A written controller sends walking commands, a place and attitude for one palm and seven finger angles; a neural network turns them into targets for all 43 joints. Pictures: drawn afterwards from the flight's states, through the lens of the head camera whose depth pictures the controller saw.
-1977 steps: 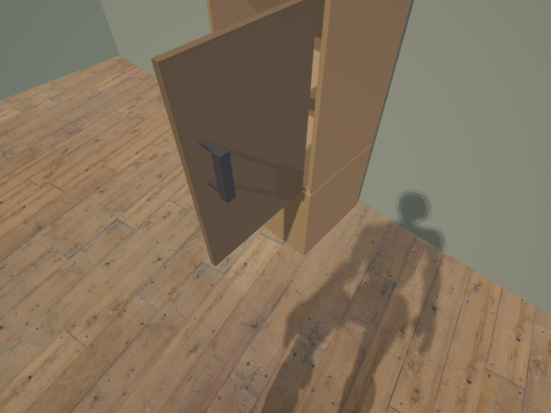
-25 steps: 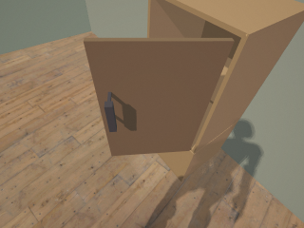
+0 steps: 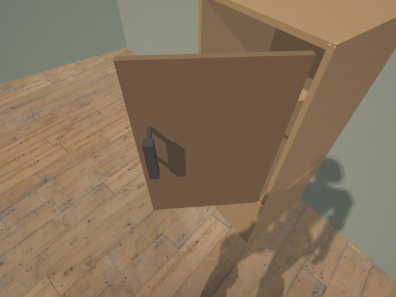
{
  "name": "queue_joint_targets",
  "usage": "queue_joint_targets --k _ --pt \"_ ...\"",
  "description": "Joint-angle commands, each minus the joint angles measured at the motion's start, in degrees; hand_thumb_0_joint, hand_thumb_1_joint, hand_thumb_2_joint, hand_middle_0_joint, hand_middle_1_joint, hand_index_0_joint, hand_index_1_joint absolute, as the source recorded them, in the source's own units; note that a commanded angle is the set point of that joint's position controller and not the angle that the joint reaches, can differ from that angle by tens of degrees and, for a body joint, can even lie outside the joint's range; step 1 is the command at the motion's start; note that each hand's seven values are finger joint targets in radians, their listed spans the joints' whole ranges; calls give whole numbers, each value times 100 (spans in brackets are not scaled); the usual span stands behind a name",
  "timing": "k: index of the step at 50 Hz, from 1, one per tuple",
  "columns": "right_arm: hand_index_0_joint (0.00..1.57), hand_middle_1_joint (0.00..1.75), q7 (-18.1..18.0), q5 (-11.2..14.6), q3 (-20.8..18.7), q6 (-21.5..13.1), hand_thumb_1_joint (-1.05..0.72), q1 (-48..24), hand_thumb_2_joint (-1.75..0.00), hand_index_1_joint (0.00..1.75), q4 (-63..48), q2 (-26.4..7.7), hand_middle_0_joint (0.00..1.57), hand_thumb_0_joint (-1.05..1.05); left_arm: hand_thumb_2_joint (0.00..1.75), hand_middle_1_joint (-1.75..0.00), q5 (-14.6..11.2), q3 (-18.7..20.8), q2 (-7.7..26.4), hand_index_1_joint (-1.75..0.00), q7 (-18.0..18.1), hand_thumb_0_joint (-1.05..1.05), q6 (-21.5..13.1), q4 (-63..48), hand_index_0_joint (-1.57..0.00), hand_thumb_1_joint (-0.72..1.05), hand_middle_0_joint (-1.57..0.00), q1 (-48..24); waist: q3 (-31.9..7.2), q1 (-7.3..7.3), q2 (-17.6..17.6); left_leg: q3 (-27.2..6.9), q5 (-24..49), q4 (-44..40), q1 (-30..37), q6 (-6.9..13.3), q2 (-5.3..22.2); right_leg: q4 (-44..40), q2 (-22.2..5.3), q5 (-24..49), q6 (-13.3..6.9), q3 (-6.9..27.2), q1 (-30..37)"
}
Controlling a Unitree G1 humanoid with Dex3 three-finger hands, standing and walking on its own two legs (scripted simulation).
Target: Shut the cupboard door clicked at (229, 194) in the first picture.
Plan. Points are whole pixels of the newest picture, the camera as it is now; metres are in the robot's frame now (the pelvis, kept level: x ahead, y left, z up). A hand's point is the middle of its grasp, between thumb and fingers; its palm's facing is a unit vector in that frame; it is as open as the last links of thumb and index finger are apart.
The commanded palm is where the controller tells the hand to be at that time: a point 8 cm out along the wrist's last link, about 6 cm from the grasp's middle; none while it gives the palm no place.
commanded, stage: raise the hand and make a fist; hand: left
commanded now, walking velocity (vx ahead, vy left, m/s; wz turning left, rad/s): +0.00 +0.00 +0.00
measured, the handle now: (152, 153) +0.44 +0.14 +0.02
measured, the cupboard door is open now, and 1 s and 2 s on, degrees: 58 58 58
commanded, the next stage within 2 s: none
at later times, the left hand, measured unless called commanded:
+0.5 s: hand out of the picture +0.13 +0.17 -0.07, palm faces +0.17 -0.98 -0.01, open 6.3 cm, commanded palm +0.11 +0.23 -0.05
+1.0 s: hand (100, 273) +0.17 +0.20 -0.02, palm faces +0.15 -0.99 -0.03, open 3.9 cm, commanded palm +0.13 +0.24 -0.02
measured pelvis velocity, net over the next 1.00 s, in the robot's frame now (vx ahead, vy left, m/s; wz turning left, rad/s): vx -0.02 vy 0.00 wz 0.05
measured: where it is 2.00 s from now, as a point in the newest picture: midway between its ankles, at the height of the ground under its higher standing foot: outside the picture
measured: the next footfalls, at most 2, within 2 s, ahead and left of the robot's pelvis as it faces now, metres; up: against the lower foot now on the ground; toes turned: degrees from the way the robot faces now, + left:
none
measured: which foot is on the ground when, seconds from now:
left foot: down 0.00-1.00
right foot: down 0.00-1.00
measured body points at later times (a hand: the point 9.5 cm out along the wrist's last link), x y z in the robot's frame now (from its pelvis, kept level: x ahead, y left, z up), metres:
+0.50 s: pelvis -0.03 -0.03 -0.09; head +0.00 -0.03 +0.36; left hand +0.12 +0.22 -0.06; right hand +0.20 -0.27 -0.14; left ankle +0.01 +0.09 -0.74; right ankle -0.02 -0.11 -0.74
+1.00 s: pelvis -0.02 +0.00 -0.08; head +0.03 +0.00 +0.37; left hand +0.16 +0.25 -0.02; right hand +0.15 -0.23 -0.16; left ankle +0.01 +0.09 -0.74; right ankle -0.02 -0.11 -0.74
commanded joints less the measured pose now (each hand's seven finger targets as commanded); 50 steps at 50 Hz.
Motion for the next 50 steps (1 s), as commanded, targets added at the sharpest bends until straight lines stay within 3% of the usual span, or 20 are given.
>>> queue_joint_targets --k 1,4,5,6,7,8,9,10,11,12,15,16,20,24,29,33,37,38,41,50 --pt "20 30 -70 12 -133 -104 -90 117 -90 30 -199 -691 20 0 90 -30 -14 120 743 -30 28 0 -61 -175 -20 90 -20 328 7 26 9 -674 1416 -491 549 33 685 -449 -420 1514 -249 369 -457" --pt "20 30 -76 12 -137 -100 -90 20 -90 30 -174 -740 20 0 90 -30 -7 121 794 -30 24 0 -60 -172 -20 90 -20 267 13 28 -33 -668 1534 -480 576 30 685 -477 -441 1717 -248 385 -406" --pt "20 30 -61 66 -155 -82 -90 -115 -90 30 -523 -753 20 0 90 -30 78 120 619 -30 239 0 -132 -86 -20 90 -20 618 138 68 -163 -558 2659 562 480 -119 870 -543 -637 3122 -98 542 -626" --pt "20 30 -525 249 -437 -1195 -90 665 -90 30 -1925 -1847 20 0 90 -30 -541 2742 4171 -30 477 0 -1658 -9646 -20 90 -20 -4467 -2073 -745 592 -968 3280 805 2363 -91 533 1355 -45 3149 -159 -374 -838" --pt "20 30 -678 537 -60 -1694 -90 87 -90 30 -1946 -1155 20 0 90 -32 -734 319 1021 -32 547 0 -1190 -7410 -22 90 -22 47 -2895 -187 2517 -1288 3841 409 3110 -204 803 2208 159 633 -69 -668 -1764" --pt "20 30 -521 446 -180 -1845 -90 -70 -90 30 -2152 -866 20 0 90 -34 -1072 -93 -185 -34 567 0 -417 -7340 -24 90 -24 1448 -2563 -4 2272 -1197 3795 -23 1974 -464 685 2695 107 27 -131 -663 -1438" --pt "20 30 -301 366 -259 -1919 -90 4 -90 30 -2107 -806 20 0 90 -36 -925 76 69 -36 563 0 -444 -7065 -25 90 -25 489 -1216 -221 903 -1106 2816 -204 627 -418 603 2176 51 -47 -94 -587 -2101" --pt "20 30 -176 277 -409 -1968 -90 -144 -90 30 -2380 -909 20 0 90 -38 -979 124 -92 -38 463 0 -634 -6787 -27 90 -27 401 -140 -220 635 -1054 1383 88 -387 -414 460 1591 11 -155 -170 -677 -2329" --pt "20 30 -112 241 -457 -1978 -90 -209 -90 30 -2487 -959 20 0 90 -40 -1004 529 111 -40 343 0 -945 -6131 -29 90 -29 693 241 -166 23 -1010 141 498 -1175 -423 267 1100 21 -143 -214 -774 -2520" --pt "20 30 -69 202 -455 -1956 -90 -310 -90 30 -2630 -926 20 0 90 -42 -1114 730 34 -42 133 0 -1392 -5455 -31 90 -31 1405 324 -63 -909 -895 -504 972 -1797 -362 112 854 17 -548 -203 -744 -2841" --pt "20 30 138 80 -558 -1836 -90 -496 -90 30 -2935 -943 20 0 90 -48 -1510 1263 77 -48 -1034 0 -2994 -5023 -36 90 -36 2317 -827 357 -1417 -610 361 2333 -2718 -391 -44 2058 -33 1034 -224 -401 -2987" --pt "20 30 161 55 -601 -1825 -90 -606 -90 30 -3045 -951 20 0 90 -50 -1573 1145 30 -50 -1483 0 -3486 -5063 -38 90 -38 2349 -1046 368 -1639 -578 206 2717 -3202 -410 -72 2402 -85 1189 -145 -126 -3089" --pt "20 30 116 217 -597 -1585 -90 -893 -90 30 -3923 -937 20 0 90 -58 -1823 1678 821 -58 -1913 0 -3211 -6103 -46 90 -46 1841 -1716 576 -143 -307 -512 3019 -3633 -259 -205 2261 -201 -286 -146 582 -2902" --pt "20 30 -122 211 -502 -1599 -90 -625 -90 30 -4058 -860 20 0 90 -66 -1845 1789 1164 -66 -1391 0 -3257 -7782 -53 90 -53 203 -1909 129 -78 -520 -939 3563 -3729 -95 -10 1858 -253 -1389 34 1143 -3318" --pt "20 30 -278 175 -381 -1846 -90 -349 -90 30 -3686 -941 20 0 90 -76 -1750 1023 867 -76 -1572 0 -3624 -8042 -62 90 -62 -165 -1819 -301 286 -719 -756 3691 -3446 -9 136 2158 -23 -900 -72 647 -3923" --pt "20 30 -369 275 -333 -1747 -90 -354 -90 30 -3716 -957 20 0 90 -84 -1873 1124 913 -84 -1955 0 -2741 -7108 -69 90 -69 633 -1810 -53 161 -739 -687 3504 -3633 -8 103 2015 -31 -813 13 604 -3495" --pt "20 30 -367 318 -327 -1516 -90 -402 -90 30 -3944 -826 20 0 90 -92 -1980 1648 1076 -92 -1753 0 -1985 -7328 -77 90 -77 928 -2163 263 -69 -730 -308 3138 -3447 -66 77 1978 -141 -116 78 510 -2716" --pt "20 30 -360 295 -331 -1472 -90 -428 -90 30 -3945 -793 20 0 90 -94 -1956 1827 1166 -94 -1598 0 -1947 -7360 -79 90 -79 1013 -2244 370 -49 -752 -139 3059 -3352 -75 78 2089 -90 138 41 386 -2568" --pt "20 30 -294 212 -328 -1436 -90 -365 -90 30 -3953 -734 20 0 90 -100 -1910 1605 816 -100 -1286 0 -2190 -7657 -84 90 -84 1157 -2206 304 -89 -796 200 2836 -3029 -96 97 2340 -1 956 3 -14 -2660" --pt "20 30 -247 156 -337 -1439 -90 -223 -90 30 -3993 -971 20 0 90 -118 -1761 1105 724 -118 -1285 0 -2756 -7882 -101 90 -101 1040 -2069 133 298 -856 -99 2561 -2623 -94 119 2512 198 109 -227 -474 -3333"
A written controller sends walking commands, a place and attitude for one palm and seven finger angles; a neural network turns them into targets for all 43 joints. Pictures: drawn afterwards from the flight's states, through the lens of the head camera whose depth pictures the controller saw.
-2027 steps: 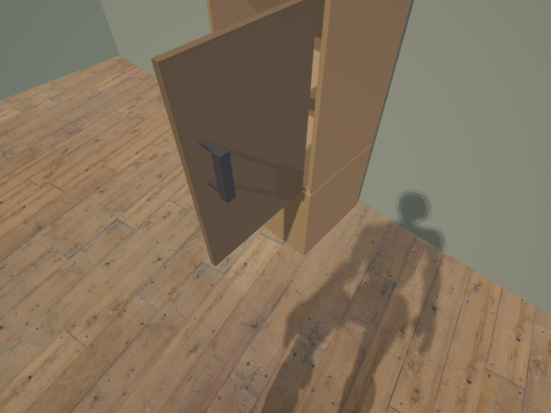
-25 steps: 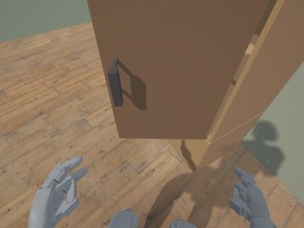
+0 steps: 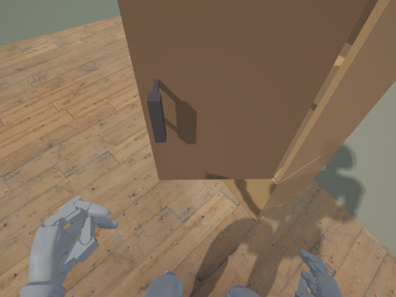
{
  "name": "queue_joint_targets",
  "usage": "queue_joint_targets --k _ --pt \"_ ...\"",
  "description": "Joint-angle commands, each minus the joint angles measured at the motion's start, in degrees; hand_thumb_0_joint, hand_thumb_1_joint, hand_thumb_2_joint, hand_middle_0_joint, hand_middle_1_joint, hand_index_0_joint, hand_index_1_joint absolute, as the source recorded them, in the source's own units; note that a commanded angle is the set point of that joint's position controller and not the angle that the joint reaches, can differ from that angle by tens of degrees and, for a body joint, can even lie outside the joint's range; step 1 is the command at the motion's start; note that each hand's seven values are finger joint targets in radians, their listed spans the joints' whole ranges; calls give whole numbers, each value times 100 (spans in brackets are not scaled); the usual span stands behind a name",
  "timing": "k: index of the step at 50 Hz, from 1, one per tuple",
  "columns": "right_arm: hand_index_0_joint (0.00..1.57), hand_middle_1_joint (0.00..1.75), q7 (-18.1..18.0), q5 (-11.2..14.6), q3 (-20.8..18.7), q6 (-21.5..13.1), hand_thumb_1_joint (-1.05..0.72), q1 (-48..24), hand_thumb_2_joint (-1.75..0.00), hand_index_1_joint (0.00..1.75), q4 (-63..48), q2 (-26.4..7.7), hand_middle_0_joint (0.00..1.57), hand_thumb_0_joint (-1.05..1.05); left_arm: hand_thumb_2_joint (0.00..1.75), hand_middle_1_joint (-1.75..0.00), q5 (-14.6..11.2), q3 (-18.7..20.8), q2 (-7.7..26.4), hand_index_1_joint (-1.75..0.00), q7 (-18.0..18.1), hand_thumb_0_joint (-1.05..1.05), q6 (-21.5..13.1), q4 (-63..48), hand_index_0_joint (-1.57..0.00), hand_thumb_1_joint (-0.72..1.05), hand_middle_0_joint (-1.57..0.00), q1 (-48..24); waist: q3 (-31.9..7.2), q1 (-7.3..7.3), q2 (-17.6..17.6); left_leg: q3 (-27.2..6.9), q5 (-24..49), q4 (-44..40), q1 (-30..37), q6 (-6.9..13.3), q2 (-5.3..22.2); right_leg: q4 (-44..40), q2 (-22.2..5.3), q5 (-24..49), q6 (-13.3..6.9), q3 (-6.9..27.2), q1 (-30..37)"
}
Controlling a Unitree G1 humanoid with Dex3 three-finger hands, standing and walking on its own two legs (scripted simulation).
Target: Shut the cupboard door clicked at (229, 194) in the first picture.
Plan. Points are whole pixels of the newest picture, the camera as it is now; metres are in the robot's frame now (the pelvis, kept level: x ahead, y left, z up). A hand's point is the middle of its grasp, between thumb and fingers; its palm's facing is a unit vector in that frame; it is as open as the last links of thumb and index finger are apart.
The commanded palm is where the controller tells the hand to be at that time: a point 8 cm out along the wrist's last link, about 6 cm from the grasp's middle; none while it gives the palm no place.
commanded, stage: raise the hand and make a fist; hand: left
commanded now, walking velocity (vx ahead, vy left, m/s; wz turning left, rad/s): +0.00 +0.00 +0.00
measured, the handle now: (158, 112) +0.47 +0.12 +0.10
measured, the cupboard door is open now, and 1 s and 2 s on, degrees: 58 58 58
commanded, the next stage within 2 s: bring the fist close to the handle in 1.02 s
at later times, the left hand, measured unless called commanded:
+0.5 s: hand (80, 225) +0.22 +0.21 +0.09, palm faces +0.08 -1.00 -0.03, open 3.1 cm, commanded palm +0.19 +0.26 +0.09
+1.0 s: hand (94, 216) +0.23 +0.19 +0.10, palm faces +0.08 -1.00 -0.04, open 3.1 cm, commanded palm +0.20 +0.24 +0.10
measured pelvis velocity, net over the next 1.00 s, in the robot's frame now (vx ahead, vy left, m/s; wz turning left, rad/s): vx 0.01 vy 0.00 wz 0.01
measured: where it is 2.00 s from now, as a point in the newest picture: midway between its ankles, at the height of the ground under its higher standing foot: outside the picture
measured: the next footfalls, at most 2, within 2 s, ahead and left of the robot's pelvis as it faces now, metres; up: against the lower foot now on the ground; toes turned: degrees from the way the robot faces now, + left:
none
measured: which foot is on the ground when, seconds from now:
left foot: down 0.00-1.00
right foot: down 0.00-1.00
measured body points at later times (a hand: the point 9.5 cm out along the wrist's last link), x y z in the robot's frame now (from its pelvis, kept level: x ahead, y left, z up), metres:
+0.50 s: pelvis +0.00 +0.02 +0.02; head +0.04 +0.03 +0.47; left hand +0.21 +0.26 +0.09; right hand +0.19 -0.19 -0.05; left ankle +0.04 +0.10 -0.66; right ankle +0.00 -0.10 -0.66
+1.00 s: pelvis +0.01 +0.00 +0.02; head +0.04 +0.00 +0.47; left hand +0.22 +0.24 +0.10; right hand +0.18 -0.23 -0.05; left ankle +0.04 +0.10 -0.66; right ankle +0.00 -0.10 -0.66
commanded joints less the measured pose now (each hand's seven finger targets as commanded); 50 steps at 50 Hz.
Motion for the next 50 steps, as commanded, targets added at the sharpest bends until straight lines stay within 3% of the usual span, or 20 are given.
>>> queue_joint_targets --k 1,3,5,7,8,10,16,24,26,27,29,33,35,38,41,43,44,47,48,50 --pt "20 30 -81 41 -277 -376 -90 -492 -90 30 -1087 -734 20 0 90 -120 -40 170 610 -120 -1 0 -440 -1361 -102 90 -102 -77 -1143 72 92 -368 1235 -1088 1225 -54 6 -838 24 1193 16 196 448" --pt "20 30 -95 44 -264 -333 -90 -497 -90 30 -1127 -750 20 0 90 -124 -9 232 727 -124 81 0 -364 -1530 -106 90 -106 -149 -1116 126 250 -432 1221 -1207 1319 -69 15 -841 57 1172 -19 153 477" --pt "20 30 -91 50 -242 -288 -90 -453 -90 30 -1156 -735 20 0 90 -128 39 154 646 -128 169 0 -298 -1599 -110 90 -110 -150 -1101 91 190 -484 1271 -1327 1484 -104 43 -847 65 1202 -14 64 478" --pt "20 30 -84 56 -212 -247 -90 -461 -90 30 -1196 -740 20 0 90 -132 94 64 598 -132 247 0 -215 -1656 -113 90 -113 -213 -961 61 364 -518 1141 -1428 1562 -119 58 -904 71 1116 -10 42 419" --pt "20 30 -87 41 -198 -207 -90 -447 -90 30 -1194 -750 20 0 90 -134 113 138 691 -134 280 0 -140 -1601 -115 90 -115 -262 -887 76 367 -563 1089 -1482 1528 -122 55 -922 93 1106 -28 37 462" --pt "20 30 -75 56 -181 -156 -90 -437 -90 30 -1252 -748 20 0 90 -138 133 34 555 -138 302 0 -40 -1515 -119 90 -119 -254 -828 32 154 -588 982 -1577 1589 -138 76 -991 95 1065 -6 -6 484" --pt "20 30 -68 71 -97 -99 -90 -423 -90 30 -1326 -772 20 0 90 -150 140 44 637 -150 250 0 191 -1473 -130 90 -130 -578 -707 4 272 -630 881 -1752 1760 -164 80 -1154 103 1082 -14 -11 601" --pt "20 30 -58 87 -30 -104 -90 -423 -90 30 -1284 -780 20 0 90 -150 135 156 787 -150 203 0 327 -1422 -130 90 -130 -983 -718 30 432 -615 1032 -1899 1955 -169 62 -1322 93 1219 -31 16 876" --pt "20 30 -66 105 -29 -115 -90 -419 -90 30 -1269 -790 20 0 90 -150 95 168 773 -150 183 0 371 -1330 -130 90 -130 -1033 -647 1 272 -597 986 -1932 1954 -158 58 -1404 98 1213 -19 24 913" --pt "20 30 -72 112 -34 -126 -90 -426 -90 30 -1251 -794 20 0 90 -150 79 198 792 -150 185 0 374 -1312 -130 90 -130 -1076 -665 3 184 -592 940 -1953 1957 -152 53 -1441 96 1182 -12 31 951" --pt "20 30 -73 116 -18 -135 -90 -441 -90 30 -1233 -792 20 0 90 -150 64 240 842 -150 181 0 407 -1306 -130 90 -130 -1163 -688 30 340 -543 1043 -1963 1992 -139 28 -1489 80 1265 -21 66 1065" --pt "20 30 -76 123 -35 -157 -90 -436 -90 30 -1178 -823 20 0 90 -150 28 320 863 -150 158 0 463 -1025 -130 90 -130 -1060 -603 67 63 -484 1132 -1973 1935 -109 10 -1578 84 1341 -9 89 1203" --pt "20 30 -56 146 -42 -166 -90 -425 -90 30 -1176 -806 20 0 90 -150 7 212 717 -150 109 0 469 -970 -130 90 -130 -1066 -538 41 13 -432 1170 -1962 1921 -112 3 -1598 68 1376 4 92 1207" --pt "20 30 -54 123 -59 -175 -90 -434 -90 30 -1163 -836 20 0 90 -150 42 343 905 -150 142 0 438 -958 -130 90 -130 -1067 -532 75 34 -395 1183 -1917 1862 -84 -21 -1615 54 1401 4 154 1253" --pt "20 30 -39 115 -83 -198 -90 -441 -90 30 -1157 -801 20 0 90 -150 12 341 845 -150 165 0 306 -1148 -130 90 -130 -1142 -825 78 95 -292 1404 -1808 1948 -72 -48 -1563 28 1611 23 203 1342" --pt "20 30 -29 110 -84 -188 -90 -425 -90 30 -1113 -807 20 0 90 -150 42 401 959 -150 200 0 245 -1159 -130 90 -130 -1138 -752 73 101 -280 1455 -1752 1878 -62 -50 -1563 28 1670 10 247 1361" --pt "20 30 -19 109 -75 -188 -90 -461 -90 30 -1121 -785 20 0 90 -150 45 313 857 -150 201 0 214 -1169 -130 90 -130 -1170 -737 56 172 -253 1462 -1740 1872 -57 -59 -1559 10 1692 15 261 1340" --pt "20 30 -10 122 -79 -178 -90 -440 -90 30 -1111 -786 20 0 90 -150 57 265 809 -150 193 0 203 -1054 -130 90 -130 -1128 -667 26 88 -249 1356 -1731 1814 -52 -58 -1568 16 1603 34 259 1258" --pt "20 30 -19 114 -88 -154 -90 -423 -90 30 -1091 -813 20 0 90 -150 49 331 891 -150 173 0 239 -946 -130 90 -130 -1106 -597 15 -135 -242 1302 -1690 1699 -28 -58 -1626 17 1561 45 327 1320" --pt "20 30 -24 140 -91 -156 -90 -475 -90 30 -1117 -790 20 0 90 -150 -5 268 807 -150 117 0 250 -990 -130 90 -130 -1181 -672 4 -111 -183 1253 -1633 1667 -18 -86 -1691 -27 1515 77 433 1365"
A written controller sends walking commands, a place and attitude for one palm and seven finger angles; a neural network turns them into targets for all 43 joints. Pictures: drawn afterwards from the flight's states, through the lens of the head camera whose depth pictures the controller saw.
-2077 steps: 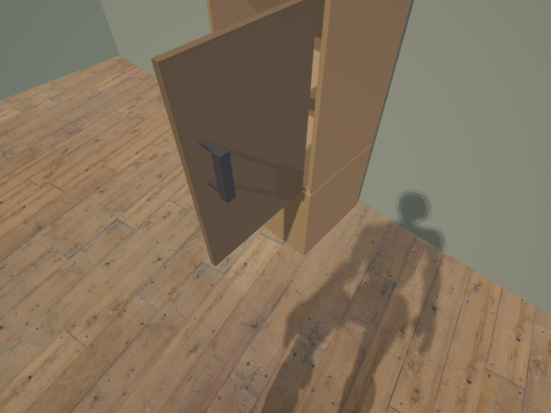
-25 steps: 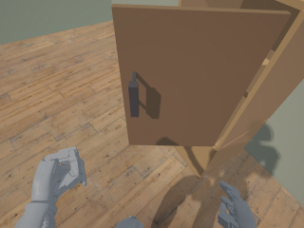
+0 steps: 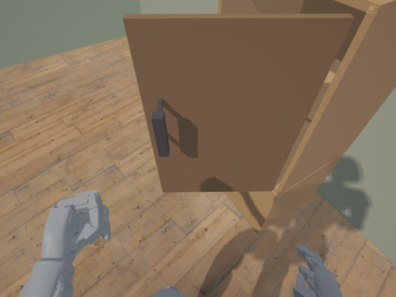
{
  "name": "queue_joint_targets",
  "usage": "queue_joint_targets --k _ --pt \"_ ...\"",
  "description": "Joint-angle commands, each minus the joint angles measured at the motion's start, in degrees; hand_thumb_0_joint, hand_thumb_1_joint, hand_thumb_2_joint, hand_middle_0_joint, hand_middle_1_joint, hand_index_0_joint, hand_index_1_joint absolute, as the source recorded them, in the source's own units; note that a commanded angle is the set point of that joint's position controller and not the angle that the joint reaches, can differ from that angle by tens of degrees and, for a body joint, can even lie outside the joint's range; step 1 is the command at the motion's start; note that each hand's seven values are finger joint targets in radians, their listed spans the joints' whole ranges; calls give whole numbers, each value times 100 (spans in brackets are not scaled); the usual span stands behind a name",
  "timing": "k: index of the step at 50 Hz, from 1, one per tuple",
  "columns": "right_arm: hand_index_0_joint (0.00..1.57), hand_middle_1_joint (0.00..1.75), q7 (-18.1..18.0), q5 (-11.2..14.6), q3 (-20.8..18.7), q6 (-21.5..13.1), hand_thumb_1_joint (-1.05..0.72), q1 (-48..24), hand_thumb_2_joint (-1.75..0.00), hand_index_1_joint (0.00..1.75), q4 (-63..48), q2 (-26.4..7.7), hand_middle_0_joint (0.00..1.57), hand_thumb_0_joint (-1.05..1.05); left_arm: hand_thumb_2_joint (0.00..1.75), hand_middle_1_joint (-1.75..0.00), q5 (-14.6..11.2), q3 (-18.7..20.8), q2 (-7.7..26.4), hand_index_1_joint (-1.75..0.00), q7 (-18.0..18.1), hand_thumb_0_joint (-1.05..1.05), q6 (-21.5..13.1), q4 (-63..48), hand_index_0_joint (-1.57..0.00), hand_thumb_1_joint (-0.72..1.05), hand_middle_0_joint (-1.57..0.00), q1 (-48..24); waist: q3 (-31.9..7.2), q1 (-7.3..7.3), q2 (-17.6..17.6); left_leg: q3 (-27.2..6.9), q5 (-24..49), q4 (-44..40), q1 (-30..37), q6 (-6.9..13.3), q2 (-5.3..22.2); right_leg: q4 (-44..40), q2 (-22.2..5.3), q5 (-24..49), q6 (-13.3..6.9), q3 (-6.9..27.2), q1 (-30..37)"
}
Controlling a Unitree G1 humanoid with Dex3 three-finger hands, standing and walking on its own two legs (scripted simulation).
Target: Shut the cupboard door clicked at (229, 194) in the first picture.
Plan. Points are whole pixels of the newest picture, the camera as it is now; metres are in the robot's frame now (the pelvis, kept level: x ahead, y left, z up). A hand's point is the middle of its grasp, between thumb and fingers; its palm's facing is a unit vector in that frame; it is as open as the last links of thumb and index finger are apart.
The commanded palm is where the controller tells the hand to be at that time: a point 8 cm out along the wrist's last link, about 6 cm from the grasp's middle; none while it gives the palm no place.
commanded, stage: raise the hand and make a fist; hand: left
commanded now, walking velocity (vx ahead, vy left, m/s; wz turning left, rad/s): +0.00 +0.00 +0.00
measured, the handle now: (162, 128) +0.47 +0.12 +0.07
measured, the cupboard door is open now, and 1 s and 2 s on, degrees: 58 58 57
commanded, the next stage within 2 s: bring the fist close to the handle in 0.02 s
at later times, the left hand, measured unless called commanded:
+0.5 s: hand (131, 205) +0.27 +0.15 +0.07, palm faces +0.03 -1.00 -0.02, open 3.1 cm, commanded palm +0.25 +0.20 +0.07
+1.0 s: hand (163, 176) +0.33 +0.10 +0.08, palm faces +0.02 -1.00 +0.00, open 3.1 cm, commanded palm +0.31 +0.14 +0.07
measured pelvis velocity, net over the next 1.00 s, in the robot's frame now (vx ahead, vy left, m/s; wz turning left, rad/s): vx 0.00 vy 0.00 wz -0.02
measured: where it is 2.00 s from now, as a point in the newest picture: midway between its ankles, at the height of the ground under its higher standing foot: outside the picture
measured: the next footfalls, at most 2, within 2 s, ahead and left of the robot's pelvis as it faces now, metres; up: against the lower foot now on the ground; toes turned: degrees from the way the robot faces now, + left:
none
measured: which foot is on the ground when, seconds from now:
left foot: down 0.00-1.00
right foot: down 0.00-1.00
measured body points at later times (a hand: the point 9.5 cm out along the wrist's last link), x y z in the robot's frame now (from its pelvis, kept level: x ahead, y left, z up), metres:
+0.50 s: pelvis +0.00 -0.01 +0.00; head +0.03 -0.02 +0.45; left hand +0.26 +0.20 +0.08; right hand +0.17 -0.24 -0.08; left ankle +0.03 +0.10 -0.68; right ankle -0.01 -0.10 -0.68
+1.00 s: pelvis +0.00 +0.00 +0.00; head +0.03 -0.01 +0.45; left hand +0.32 +0.15 +0.08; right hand +0.15 -0.24 -0.10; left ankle +0.03 +0.10 -0.68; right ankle -0.01 -0.10 -0.68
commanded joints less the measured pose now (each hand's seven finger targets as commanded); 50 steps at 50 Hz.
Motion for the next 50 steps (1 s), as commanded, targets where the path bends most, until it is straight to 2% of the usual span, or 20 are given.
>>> queue_joint_targets --k 1,3,4,8,13,14,17,18,19,21,22,23,27,29,35,42,43,45,48,50 --pt "20 30 -85 49 -298 -335 -90 -371 -90 30 -936 -634 20 0 90 -150 -135 389 679 -150 -46 0 -374 -1161 -130 90 -130 -479 -873 -11 -232 -175 1006 -820 668 -15 -39 -904 -19 1259 74 436 407" --pt "20 30 -92 33 -290 -321 -90 -347 -90 30 -919 -644 20 0 90 -150 -119 467 813 -150 -50 0 -360 -1190 -130 90 -130 -491 -901 18 -150 -178 1124 -780 640 -3 -46 -876 -25 1418 61 478 504" --pt "20 30 -83 51 -291 -325 -90 -387 -90 30 -933 -612 20 0 90 -150 -112 363 688 -150 -58 0 -371 -1236 -130 90 -130 -509 -901 -13 -85 -147 1132 -777 690 -6 -42 -891 -42 1445 76 483 464" --pt "20 30 -96 42 -273 -314 -90 -347 -90 30 -870 -621 20 0 90 -150 -150 405 729 -150 -49 0 -377 -1097 -130 90 -130 -780 -744 -59 -262 -165 1047 -686 516 -4 -37 -950 -61 1374 103 602 428" --pt "20 30 -83 58 -288 -346 -90 -378 -90 30 -850 -612 20 0 90 -150 -39 74 517 -150 15 0 -372 -1077 -130 90 -130 -1159 -942 -87 -170 -182 1053 -698 657 12 -22 -890 -60 1343 92 558 379" --pt "20 30 -76 66 -286 -345 -90 -400 -90 30 -860 -594 20 0 90 -150 -3 -11 443 -150 39 0 -337 -1029 -130 90 -130 -1111 -954 -63 -64 -160 1095 -712 687 10 -28 -895 -79 1421 92 567 394" --pt "20 30 -57 55 -281 -299 -90 -377 -90 30 -867 -582 20 0 90 -150 69 -21 429 -150 176 0 -248 -923 -130 90 -130 -1226 -985 -67 -268 -144 1046 -763 687 15 -34 -931 -84 1394 124 545 422" --pt "20 30 -62 46 -281 -256 -90 -345 -90 30 -835 -614 20 0 90 -150 105 127 606 -150 236 0 -202 -776 -130 90 -130 -1275 -915 -50 -416 -160 1039 -754 585 19 -29 -962 -80 1355 120 592 479" --pt "20 30 -51 50 -266 -236 -90 -414 -90 30 -842 -582 20 0 90 -150 125 -6 455 -150 269 0 -187 -763 -130 90 -130 -1483 -868 -86 -348 -133 1024 -755 592 20 -34 -977 -105 1361 132 617 439" --pt "20 30 -42 51 -276 -195 -90 -424 -90 30 -813 -565 20 0 90 -150 174 95 508 -150 383 0 -188 -645 -130 90 -130 -1661 -868 -58 -267 -113 963 -791 634 3 -25 -979 -87 1253 115 588 398" --pt "20 30 -27 39 -256 -192 -90 -448 -90 30 -823 -553 20 0 90 -150 192 -93 347 -150 413 0 -203 -717 -130 90 -130 -1877 -935 -83 -171 -118 969 -814 692 9 -36 -954 -94 1265 108 555 391" --pt "20 30 -26 30 -268 -173 -90 -417 -90 30 -791 -574 20 0 90 -150 203 49 494 -150 459 0 -196 -651 -130 90 -130 -1934 -942 -59 -286 -140 1019 -807 664 10 -22 -966 -87 1321 99 588 479" --pt "20 30 17 27 -279 -143 -90 -421 -90 30 -770 -560 20 0 90 -150 297 -178 265 -150 591 0 -228 -479 -130 90 -130 -2091 -1059 -61 -134 -115 1113 -868 864 -4 -6 -895 -62 1470 81 467 405" --pt "20 30 34 22 -282 -110 -90 -412 -90 30 -747 -569 20 0 90 -150 349 -306 177 -150 636 0 -183 -316 -130 90 -130 -2239 -1063 -97 -292 -125 1142 -878 875 8 5 -909 -63 1530 92 473 428" --pt "20 30 94 -7 -282 -21 -90 -393 -90 30 -705 -553 20 0 90 -150 534 -625 -102 -150 892 0 -164 -190 -130 90 -130 -2883 -1155 -143 -224 -139 1201 -932 1037 -5 11 -847 -64 1591 73 384 367" --pt "20 30 151 -42 -281 137 -90 -409 -90 30 -632 -539 20 0 90 -150 744 -784 -279 -150 1272 0 -166 221 -130 90 -130 -3569 -1182 -185 -310 -144 1137 -937 1086 -18 23 -821 -50 1508 59 360 266" --pt "20 30 142 -57 -295 167 -90 -362 -90 30 -587 -557 20 0 90 -150 765 -668 -171 -150 1321 0 -149 331 -130 90 -130 -3691 -1204 -186 -467 -162 1189 -926 1067 -7 34 -830 -37 1577 61 372 321" --pt "20 30 166 -53 -296 208 -90 -403 -90 30 -587 -526 20 0 90 -150 802 -816 -337 -150 1362 0 -173 369 -130 90 -130 -3885 -1348 -182 -280 -130 1301 -916 1170 -24 28 -790 -52 1704 52 375 336" --pt "20 30 187 -70 -320 249 -90 -330 -90 30 -527 -537 20 0 90 -150 848 -830 -382 -150 1452 0 -170 503 -130 90 -130 -4074 -1480 -184 -277 -147 1494 -883 1283 -31 49 -748 -35 1905 41 349 350" --pt "20 30 221 -72 -328 289 -90 -330 -90 30 -526 -502 20 0 90 -150 890 -1052 -639 -150 1500 0 -165 611 -130 90 -130 -4156 -1525 -220 -331 -135 1606 -877 1345 -47 59 -715 -41 2024 50 318 335"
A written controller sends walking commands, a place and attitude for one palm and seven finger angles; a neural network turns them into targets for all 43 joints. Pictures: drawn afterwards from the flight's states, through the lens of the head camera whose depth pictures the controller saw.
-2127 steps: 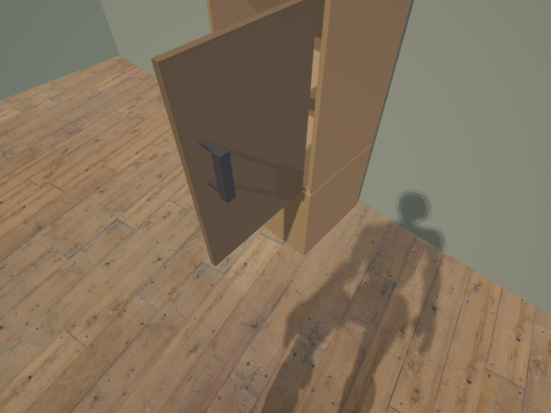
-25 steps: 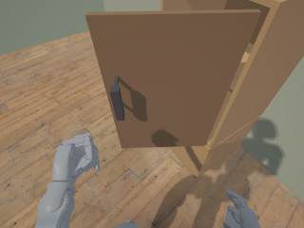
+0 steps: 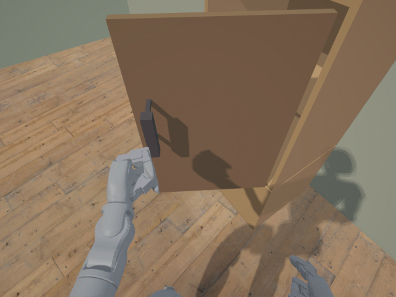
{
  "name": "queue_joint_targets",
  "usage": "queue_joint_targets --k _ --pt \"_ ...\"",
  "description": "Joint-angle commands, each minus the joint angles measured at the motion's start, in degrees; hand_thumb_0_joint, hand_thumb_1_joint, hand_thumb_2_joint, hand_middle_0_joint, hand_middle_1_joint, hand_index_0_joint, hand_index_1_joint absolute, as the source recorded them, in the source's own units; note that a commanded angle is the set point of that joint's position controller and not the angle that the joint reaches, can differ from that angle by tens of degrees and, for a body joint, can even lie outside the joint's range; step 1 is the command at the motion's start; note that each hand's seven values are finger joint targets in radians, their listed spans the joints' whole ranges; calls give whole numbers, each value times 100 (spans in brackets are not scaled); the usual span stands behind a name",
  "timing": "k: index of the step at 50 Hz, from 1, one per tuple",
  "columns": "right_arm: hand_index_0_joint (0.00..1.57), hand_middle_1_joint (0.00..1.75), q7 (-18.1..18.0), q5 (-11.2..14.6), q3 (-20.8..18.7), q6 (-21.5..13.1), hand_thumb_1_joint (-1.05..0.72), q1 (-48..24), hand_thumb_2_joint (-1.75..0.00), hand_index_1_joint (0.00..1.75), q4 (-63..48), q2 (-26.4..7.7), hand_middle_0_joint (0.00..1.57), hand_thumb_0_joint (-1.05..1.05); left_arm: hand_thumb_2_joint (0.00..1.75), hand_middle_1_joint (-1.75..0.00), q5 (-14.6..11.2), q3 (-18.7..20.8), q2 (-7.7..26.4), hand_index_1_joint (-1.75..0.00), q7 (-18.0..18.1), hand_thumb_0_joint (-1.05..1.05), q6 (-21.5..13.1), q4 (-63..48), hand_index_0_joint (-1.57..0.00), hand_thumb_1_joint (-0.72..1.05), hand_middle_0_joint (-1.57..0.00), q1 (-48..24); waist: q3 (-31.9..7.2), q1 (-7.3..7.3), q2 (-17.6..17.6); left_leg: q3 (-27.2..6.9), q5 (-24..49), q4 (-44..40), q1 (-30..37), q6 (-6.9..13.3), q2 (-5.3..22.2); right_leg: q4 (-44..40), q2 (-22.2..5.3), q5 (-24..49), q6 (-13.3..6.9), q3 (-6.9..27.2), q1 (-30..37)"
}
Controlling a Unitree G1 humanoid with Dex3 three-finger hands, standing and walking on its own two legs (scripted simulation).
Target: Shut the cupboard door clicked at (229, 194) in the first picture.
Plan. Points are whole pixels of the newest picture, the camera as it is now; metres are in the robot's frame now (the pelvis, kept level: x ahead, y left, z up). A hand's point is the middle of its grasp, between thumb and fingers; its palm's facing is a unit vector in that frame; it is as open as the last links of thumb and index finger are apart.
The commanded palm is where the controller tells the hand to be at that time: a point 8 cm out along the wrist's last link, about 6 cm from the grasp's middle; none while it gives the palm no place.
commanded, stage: bring the fist close to the handle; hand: left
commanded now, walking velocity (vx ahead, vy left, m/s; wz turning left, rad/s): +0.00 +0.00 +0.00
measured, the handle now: (151, 129) +0.46 +0.13 +0.07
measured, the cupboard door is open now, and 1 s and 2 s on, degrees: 58 57 42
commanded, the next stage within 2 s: push the door shut along its arc in 0.52 s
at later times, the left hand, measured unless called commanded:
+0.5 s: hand (163, 171) +0.34 +0.09 +0.07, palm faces +0.06 -1.00 -0.02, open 3.1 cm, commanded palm +0.32 +0.14 +0.07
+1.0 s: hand (161, 152) +0.39 +0.10 +0.08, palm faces -0.03 -1.00 -0.01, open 3.1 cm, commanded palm +0.37 +0.14 +0.07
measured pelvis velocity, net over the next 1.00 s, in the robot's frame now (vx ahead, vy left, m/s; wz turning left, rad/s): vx -0.01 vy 0.00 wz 0.00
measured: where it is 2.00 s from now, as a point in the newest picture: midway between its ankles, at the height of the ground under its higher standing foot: outside the picture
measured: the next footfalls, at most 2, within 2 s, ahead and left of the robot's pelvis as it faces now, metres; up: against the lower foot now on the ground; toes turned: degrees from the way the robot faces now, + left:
none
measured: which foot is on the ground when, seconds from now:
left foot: down 0.00-1.00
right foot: down 0.00-1.00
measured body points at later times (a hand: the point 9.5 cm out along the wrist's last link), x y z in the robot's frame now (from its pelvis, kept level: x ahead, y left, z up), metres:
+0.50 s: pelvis -0.01 -0.01 +0.00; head +0.03 -0.02 +0.45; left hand +0.33 +0.14 +0.08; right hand +0.13 -0.25 -0.11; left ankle +0.03 +0.10 -0.68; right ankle +0.00 -0.10 -0.68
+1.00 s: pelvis -0.01 +0.00 +0.00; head +0.04 -0.01 +0.45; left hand +0.38 +0.15 +0.08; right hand +0.11 -0.25 -0.12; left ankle +0.03 +0.10 -0.68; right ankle +0.00 -0.10 -0.68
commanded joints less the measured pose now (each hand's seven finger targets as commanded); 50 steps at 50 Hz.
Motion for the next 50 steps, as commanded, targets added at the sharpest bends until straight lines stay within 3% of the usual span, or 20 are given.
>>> queue_joint_targets --k 1,2,5,6,8,11,12,13,17,20,24,28,29,32,35,38,42,44,47,50 --pt "20 30 -22 19 -313 -228 -90 -185 -90 30 -789 -635 20 0 90 -150 70 -69 45 -150 145 0 -409 -1086 -130 90 -130 -1637 -1482 -71 -273 -286 1552 -729 1301 -42 66 -712 -25 1991 53 151 362" --pt "20 30 -5 12 -321 -217 -90 -194 -90 30 -782 -634 20 0 90 -150 89 -149 -34 -150 176 0 -408 -1067 -130 90 -130 -1727 -1493 -95 -202 -276 1500 -718 1336 -43 63 -725 -26 1940 59 155 299" --pt "20 30 16 -4 -329 -136 -90 -167 -90 30 -773 -637 20 0 90 -150 179 -167 -93 -150 323 0 -358 -777 -130 90 -130 -1862 -1357 -116 -452 -281 1390 -751 1233 -39 69 -769 -25 1845 69 148 272" --pt "20 30 17 -17 -323 -121 -90 -167 -90 30 -760 -636 20 0 90 -150 194 -176 -106 -150 380 0 -375 -805 -130 90 -130 -2101 -1393 -126 -359 -272 1368 -738 1223 -34 49 -766 -36 1840 64 170 275" --pt "20 30 13 -41 -331 -52 -90 -152 -90 30 -764 -676 20 0 90 -150 235 226 272 -150 475 0 -362 -588 -130 90 -130 -1843 -1411 17 -505 -257 1292 -793 1114 -33 39 -812 -15 1761 50 208 417" --pt "20 30 29 -47 -315 24 -90 -222 -90 30 -822 -607 20 0 90 -150 227 191 165 -150 515 0 -465 -685 -130 90 -130 -1894 -1548 60 -404 -172 1340 -799 1141 -30 13 -812 -46 1879 56 250 561" --pt "20 30 28 -43 -315 38 -90 -233 -90 30 -801 -605 20 0 90 -150 231 209 203 -150 519 0 -503 -665 -130 90 -130 -1974 -1457 8 -453 -159 1275 -795 1114 -25 20 -845 -49 1825 67 258 524" --pt "20 30 18 -55 -320 53 -90 -192 -90 30 -789 -632 20 0 90 -150 221 271 275 -150 512 0 -536 -664 -130 90 -130 -1968 -1471 30 -572 -177 1257 -811 1060 -15 19 -865 -42 1812 69 280 605" --pt "20 30 6 -31 -328 51 -90 -247 -90 30 -743 -620 20 0 90 -150 176 154 206 -150 401 0 -664 -573 -130 90 -130 -2102 -1334 -54 -457 -131 1052 -786 1009 -5 12 -958 -70 1644 96 352 502" --pt "20 30 -25 -1 -324 31 -90 -238 -90 30 -664 -647 20 0 90 -150 140 23 149 -150 294 0 -668 -401 -130 90 -130 -2476 -1192 -187 -485 -161 823 -796 974 13 11 -1061 -80 1353 113 384 358" --pt "20 30 -67 9 -339 -9 -90 -228 -90 30 -618 -654 20 0 90 -150 28 186 258 -150 215 0 -697 -275 -130 90 -130 -2547 -1418 -120 -424 -145 846 -783 1001 17 -12 -1101 -97 1377 125 451 507" --pt "20 30 -89 19 -331 -12 -90 -212 -90 30 -571 -660 20 0 90 -150 3 398 476 -150 171 0 -729 -48 -130 90 -130 -2667 -1397 -95 -481 -128 838 -767 884 19 -17 -1120 -105 1366 142 516 560" --pt "20 30 -81 17 -328 -19 -90 -221 -90 30 -564 -638 20 0 90 -150 2 316 374 -150 160 0 -743 -30 -130 90 -130 -2744 -1418 -119 -408 -114 890 -750 895 24 -22 -1101 -124 1472 151 525 560" --pt "20 30 -53 6 -353 -29 -90 -173 -90 30 -588 -654 20 0 90 -150 -28 460 470 -150 104 0 -793 -25 -130 90 -130 -2490 -1630 -12 -446 -108 1109 -746 934 12 -24 -1009 -120 1802 138 501 731" --pt "20 30 -59 22 -345 2 -90 -86 -90 30 -518 -677 20 0 90 -150 -21 464 580 -150 -58 0 -797 139 -130 90 -130 -2849 -1500 -138 -512 -113 1187 -707 854 27 -15 -975 -133 2048 161 513 696" --pt "20 30 -112 51 -356 8 -90 -61 -90 30 -450 -715 20 0 90 -150 -72 665 848 -150 -186 0 -843 357 -130 90 -130 -3374 -1401 -209 -508 -119 970 -681 775 37 -6 -1052 -123 1734 178 594 557" --pt "20 30 -116 83 -364 -49 -90 -19 -90 30 -392 -715 20 0 90 -150 -156 530 666 -150 -389 0 -919 667 -130 90 -130 -3780 -1638 -228 -232 -165 1056 -650 959 7 0 -923 -85 1785 119 469 408" --pt "20 30 -113 80 -382 -58 -90 86 -90 30 -326 -744 20 0 90 -150 -173 650 771 -150 -465 0 -919 920 -130 90 -130 -3882 -1777 -250 -332 -185 1164 -615 975 10 8 -871 -77 1924 130 449 411" --pt "20 30 -89 89 -394 -67 -90 193 -90 30 -286 -773 20 0 90 -150 -165 546 677 -150 -562 0 -917 1194 -130 90 -130 -4240 -1751 -321 -248 -231 1256 -614 1064 -3 23 -800 -48 1988 104 360 199" --pt "20 30 -49 79 -446 -64 -90 339 -90 30 -271 -806 20 0 90 -150 -126 418 525 -150 -607 0 -944 1260 -130 90 -130 -4441 -1998 -356 -254 -297 1532 -582 1310 -20 49 -694 -20 2156 87 275 85"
